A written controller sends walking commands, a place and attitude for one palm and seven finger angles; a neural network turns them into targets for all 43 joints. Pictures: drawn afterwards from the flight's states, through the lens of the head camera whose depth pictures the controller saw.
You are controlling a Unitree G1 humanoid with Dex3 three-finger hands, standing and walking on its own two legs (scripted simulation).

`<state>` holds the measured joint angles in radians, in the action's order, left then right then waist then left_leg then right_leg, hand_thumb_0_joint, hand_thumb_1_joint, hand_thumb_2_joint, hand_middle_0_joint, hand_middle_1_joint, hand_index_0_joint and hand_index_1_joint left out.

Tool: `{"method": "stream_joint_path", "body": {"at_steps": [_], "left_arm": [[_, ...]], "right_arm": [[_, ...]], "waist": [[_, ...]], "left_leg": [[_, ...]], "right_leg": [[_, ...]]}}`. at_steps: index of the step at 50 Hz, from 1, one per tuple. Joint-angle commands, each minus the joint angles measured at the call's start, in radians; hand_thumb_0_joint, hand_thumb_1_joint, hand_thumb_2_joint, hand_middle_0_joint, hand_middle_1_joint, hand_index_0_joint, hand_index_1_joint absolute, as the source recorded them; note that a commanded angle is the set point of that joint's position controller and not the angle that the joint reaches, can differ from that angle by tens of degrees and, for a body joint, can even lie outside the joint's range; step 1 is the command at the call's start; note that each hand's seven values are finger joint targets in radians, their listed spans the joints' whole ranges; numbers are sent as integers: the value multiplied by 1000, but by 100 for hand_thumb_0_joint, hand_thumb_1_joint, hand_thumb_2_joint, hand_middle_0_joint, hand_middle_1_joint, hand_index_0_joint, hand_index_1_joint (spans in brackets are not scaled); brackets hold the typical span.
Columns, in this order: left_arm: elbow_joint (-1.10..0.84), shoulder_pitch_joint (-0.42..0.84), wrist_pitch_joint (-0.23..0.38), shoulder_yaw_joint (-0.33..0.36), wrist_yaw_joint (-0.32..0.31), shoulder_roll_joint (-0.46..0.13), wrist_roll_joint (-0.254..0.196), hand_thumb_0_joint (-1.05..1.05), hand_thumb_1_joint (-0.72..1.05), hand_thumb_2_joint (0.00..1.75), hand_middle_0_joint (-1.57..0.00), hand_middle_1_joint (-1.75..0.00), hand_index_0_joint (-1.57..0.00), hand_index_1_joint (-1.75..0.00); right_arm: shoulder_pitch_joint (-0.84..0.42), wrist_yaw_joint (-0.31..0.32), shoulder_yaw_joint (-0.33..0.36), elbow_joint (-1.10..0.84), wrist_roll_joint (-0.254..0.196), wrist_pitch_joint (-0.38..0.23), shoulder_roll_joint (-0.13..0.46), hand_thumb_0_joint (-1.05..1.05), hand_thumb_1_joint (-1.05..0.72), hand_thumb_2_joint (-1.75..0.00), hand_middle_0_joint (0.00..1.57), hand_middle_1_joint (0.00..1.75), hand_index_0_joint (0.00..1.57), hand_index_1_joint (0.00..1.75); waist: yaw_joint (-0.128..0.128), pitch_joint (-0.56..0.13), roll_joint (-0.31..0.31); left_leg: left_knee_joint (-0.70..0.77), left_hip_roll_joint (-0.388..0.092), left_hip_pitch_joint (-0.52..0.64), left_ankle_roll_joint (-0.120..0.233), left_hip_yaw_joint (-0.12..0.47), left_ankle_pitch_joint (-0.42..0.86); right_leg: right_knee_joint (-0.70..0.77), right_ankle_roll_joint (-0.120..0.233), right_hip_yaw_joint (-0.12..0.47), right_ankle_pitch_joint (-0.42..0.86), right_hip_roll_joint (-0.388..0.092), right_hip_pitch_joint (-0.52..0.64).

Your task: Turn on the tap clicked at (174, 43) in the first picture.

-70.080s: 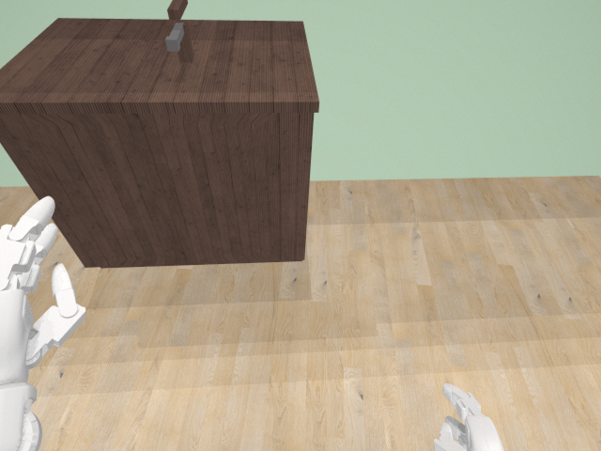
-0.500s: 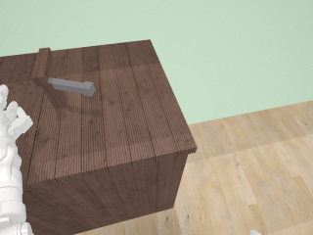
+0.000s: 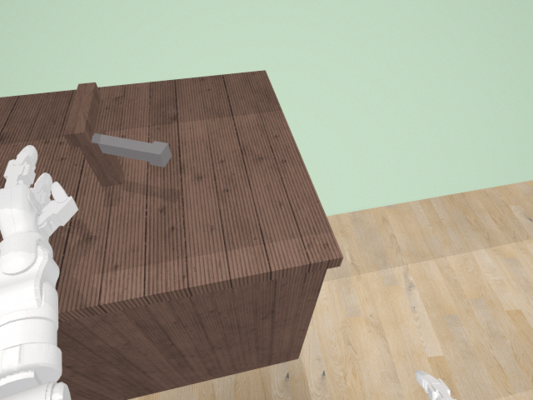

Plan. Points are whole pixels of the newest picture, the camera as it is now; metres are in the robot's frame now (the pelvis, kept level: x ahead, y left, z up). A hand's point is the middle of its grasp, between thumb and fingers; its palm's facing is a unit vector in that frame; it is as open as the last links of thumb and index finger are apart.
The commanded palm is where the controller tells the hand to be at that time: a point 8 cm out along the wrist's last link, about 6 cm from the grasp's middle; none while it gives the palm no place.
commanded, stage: push the lever round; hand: left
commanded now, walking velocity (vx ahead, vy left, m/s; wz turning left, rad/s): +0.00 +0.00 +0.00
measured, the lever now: (159, 154) +0.46 +0.20 +0.12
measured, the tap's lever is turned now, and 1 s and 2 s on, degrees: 64 64 64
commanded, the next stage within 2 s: none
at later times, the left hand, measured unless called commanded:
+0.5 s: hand (83, 207) +0.35 +0.28 +0.11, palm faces +0.48 -0.87 -0.09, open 7.8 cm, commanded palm +0.31 +0.32 +0.11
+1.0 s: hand (109, 199) +0.36 +0.25 +0.11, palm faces +0.58 -0.81 -0.07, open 7.8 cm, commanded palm +0.32 +0.28 +0.11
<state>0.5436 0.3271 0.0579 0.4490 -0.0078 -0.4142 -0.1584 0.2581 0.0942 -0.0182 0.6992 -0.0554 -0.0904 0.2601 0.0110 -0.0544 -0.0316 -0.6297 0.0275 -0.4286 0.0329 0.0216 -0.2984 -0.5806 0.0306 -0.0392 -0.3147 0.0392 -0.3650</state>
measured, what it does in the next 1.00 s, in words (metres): stands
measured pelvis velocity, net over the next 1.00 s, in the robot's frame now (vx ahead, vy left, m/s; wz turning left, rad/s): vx -0.01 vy -0.02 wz -0.01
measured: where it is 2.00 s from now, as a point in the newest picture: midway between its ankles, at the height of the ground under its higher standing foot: outside the picture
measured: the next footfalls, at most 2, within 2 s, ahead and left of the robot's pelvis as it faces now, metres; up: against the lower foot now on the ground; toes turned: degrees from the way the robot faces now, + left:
none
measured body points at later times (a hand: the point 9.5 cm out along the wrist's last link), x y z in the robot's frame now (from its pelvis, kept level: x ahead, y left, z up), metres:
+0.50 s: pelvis +0.00 -0.02 +0.00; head +0.01 -0.03 +0.45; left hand +0.32 +0.33 +0.12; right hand +0.11 -0.28 -0.11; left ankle +0.01 +0.09 -0.73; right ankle -0.01 -0.10 -0.73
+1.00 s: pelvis -0.01 -0.02 +0.00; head +0.00 -0.03 +0.45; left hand +0.33 +0.29 +0.12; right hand +0.11 -0.28 -0.12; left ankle +0.01 +0.09 -0.73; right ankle -0.01 -0.10 -0.73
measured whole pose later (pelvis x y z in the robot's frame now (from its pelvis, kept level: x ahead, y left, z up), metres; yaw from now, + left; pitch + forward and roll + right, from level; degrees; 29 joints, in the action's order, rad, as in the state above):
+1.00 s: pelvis -0.01 -0.02 +0.00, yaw +0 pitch +4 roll -1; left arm 0.48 0.33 0.05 0.37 -0.28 -0.28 -0.11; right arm 0.24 0.08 -0.01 0.72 -0.04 -0.04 0.25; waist 0.02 -0.06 -0.05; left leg -0.63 0.01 -0.41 0.01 0.02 -0.29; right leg -0.60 0.06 -0.04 -0.31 0.06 -0.36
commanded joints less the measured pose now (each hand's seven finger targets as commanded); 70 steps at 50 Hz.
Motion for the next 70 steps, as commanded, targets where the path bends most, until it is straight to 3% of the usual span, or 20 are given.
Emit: {"method": "stream_joint_path", "body": {"at_steps": [1, 6, 10, 13, 18, 21, 25, 31, 37, 41, 42, 45, 49, 51, 57, 61, 63, 66, 67, 70], "left_arm": [[-250, 322, 86, 98, -30, -345, 10, 0, 90, 90, -15, -15, -15, -15], [-269, 277, 91, 79, -19, -311, 3, 0, 90, 90, -15, -15, -15, -15], [-248, 252, 62, 54, -7, -272, -21, 0, 90, 90, -15, -15, -15, -15], [-302, 264, 68, 38, -18, -256, -14, 0, 90, 90, -15, -15, -15, -15], [-275, 273, 79, 59, -46, -274, -11, 0, 90, 90, -15, -15, -15, -15], [-279, 283, 87, 86, -47, -316, -1, 0, 90, 90, -15, -15, -15, -15], [-283, 311, 87, 24, -52, -247, -10, 0, 90, 90, -15, -15, -15, -15], [-253, 329, 78, 31, -111, -247, 10, 0, 90, 90, -15, -15, -15, -15], [-294, 362, 95, -43, -184, -150, 31, 0, 90, 90, -15, -15, -15, -15], [-244, 349, 69, 18, -232, -211, 48, 0, 90, 90, -15, -15, -15, -15], [-270, 382, 69, -25, -240, -161, 49, 0, 90, 90, -15, -15, -15, -15], [-312, 349, 70, -15, -265, -158, 57, 0, 90, 90, -15, -15, -15, -15], [-289, 335, 63, -40, -295, -113, 64, 0, 90, 90, -15, -15, -15, -15], [-292, 345, 53, -18, -308, -133, 72, 0, 90, 90, -15, -15, -15, -15], [-366, 393, 53, -114, -358, -20, 92, 0, 90, 90, -15, -15, -15, -15], [-309, 368, 27, -69, -396, -52, 102, 0, 90, 90, -15, -15, -15, -15], [-318, 406, 18, -98, -413, -14, 103, 0, 90, 90, -15, -15, -15, -15], [-337, 443, 16, -80, -448, -41, 126, 0, 90, 90, -15, -15, -15, -15], [-348, 463, 18, -127, -457, 13, 132, 0, 90, 90, -15, -15, -15, -15], [-338, 452, 21, -115, -489, 16, 141, 0, 90, 90, -15, -15, -15, -15]], "right_arm": [[2, 9, 60, -109, 4, -26, 153, 0, -90, -90, 20, 30, 20, 30], [-1, 5, 63, -112, 2, -22, 150, 0, -90, -90, 20, 30, 20, 30], [-5, 7, 64, -118, -5, -23, 153, 0, -90, -90, 20, 30, 20, 30], [-13, 8, 66, -118, -4, -22, 148, 0, -90, -90, 20, 30, 20, 30], [-20, 10, 65, -106, 0, -21, 149, 0, -90, -90, 20, 30, 20, 30], [-31, 13, 61, -102, -2, -16, 145, 0, -90, -90, 20, 30, 20, 30], [-40, 9, 57, -116, -4, -21, 140, 0, -90, -90, 20, 30, 20, 30], [-56, 10, 54, -105, -2, -14, 140, 0, -90, -90, 20, 30, 20, 30], [-66, 0, 56, -110, 8, -14, 133, 0, -90, -90, 20, 30, 20, 30], [-81, 3, 52, -100, 11, 2, 138, 0, -90, -90, 20, 30, 20, 30], [-80, -1, 51, -111, 13, 3, 132, 0, -90, -90, 20, 30, 20, 30], [-83, -6, 57, -117, 19, 8, 126, 0, -90, -90, 20, 30, 20, 30], [-85, -11, 56, -111, 21, 14, 126, 0, -90, -90, 20, 30, 20, 30], [-92, -7, 55, -101, 22, 23, 127, 0, -90, -90, 20, 30, 20, 30], [-96, -14, 61, -102, 29, 21, 117, 0, -90, -90, 20, 30, 20, 30], [-105, -10, 63, -84, 34, 36, 124, 0, -90, -90, 20, 30, 20, 30], [-109, -12, 62, -94, 35, 36, 120, 0, -90, -90, 20, 30, 20, 30], [-121, -10, 61, -86, 39, 46, 117, 0, -90, -90, 20, 30, 20, 30], [-121, -15, 61, -94, 42, 45, 111, 0, -90, -90, 20, 30, 20, 30], [-119, -20, 67, -91, 48, 47, 109, 0, -90, -90, 20, 30, 20, 30]], "waist": [[0, -257, -84], [-3, -275, -92], [7, -235, -19], [-1, -259, -59], [11, -226, -1], [0, -235, -54], [11, -232, -42], [7, -206, -50], [17, -247, -33], [2, -210, 0], [14, -228, 0], [-4, -286, -26], [7, -236, 16], [0, -225, -13], [15, -271, -48], [8, -236, 6], [12, -254, 37], [8, -254, -21], [17, -274, -28], [8, -300, -25]], "left_leg": [[63, -27, 184, -17, 38, 309], [56, -27, 199, -12, 30, 340], [64, -22, 159, -1, 18, 293], [68, -20, 183, -1, 17, 309], [66, -16, 141, 9, 10, 237], [63, -13, 133, 12, 3, 223], [66, -11, 129, 13, 1, 195], [66, -10, 110, 15, 5, 144], [65, -9, 140, 13, 11, 145], [69, -8, 93, 15, 7, 121], [69, -6, 105, 15, 3, 133], [58, -9, 129, 10, -4, 195], [60, -12, 113, 9, 0, 187], [62, -10, 115, 10, 1, 183], [58, -15, 176, -2, 12, 234], [60, -13, 139, -1, 12, 209], [62, -13, 141, -1, 12, 210], [62, -14, 151, -5, 15, 213], [59, -13, 160, -7, 16, 217], [48, -15, 165, -13, 12, 251]], "right_leg": [[53, -1, 12, 273, -4, 54], [52, 0, 16, 309, -2, 74], [68, -8, 19, 312, -5, 81], [66, -4, 21, 321, -7, 92], [78, -14, 33, 289, -11, 88], [74, -12, 44, 285, -17, 103], [82, -16, 45, 262, -18, 92], [92, -16, 50, 204, -22, 71], [85, -15, 42, 190, -19, 63], [93, -18, 49, 173, -24, 78], [90, -21, 48, 190, -26, 80], [73, -17, 48, 266, -24, 116], [76, -18, 41, 261, -21, 97], [78, -14, 42, 249, -22, 95], [62, -8, 27, 265, -18, 75], [71, -10, 28, 250, -20, 80], [71, -12, 25, 253, -21, 87], [67, -7, 26, 236, -20, 79], [62, -8, 24, 236, -21, 72], [52, -4, 22, 270, -19, 86]]}}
